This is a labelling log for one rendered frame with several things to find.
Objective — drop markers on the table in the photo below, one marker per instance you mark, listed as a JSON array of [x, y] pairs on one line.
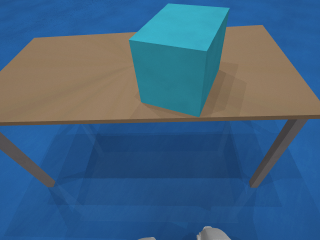
[[91, 79]]

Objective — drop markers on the robot right thigh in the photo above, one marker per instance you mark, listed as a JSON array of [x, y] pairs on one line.
[[212, 234]]

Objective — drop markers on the carton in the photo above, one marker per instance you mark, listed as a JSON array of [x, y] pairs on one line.
[[177, 54]]

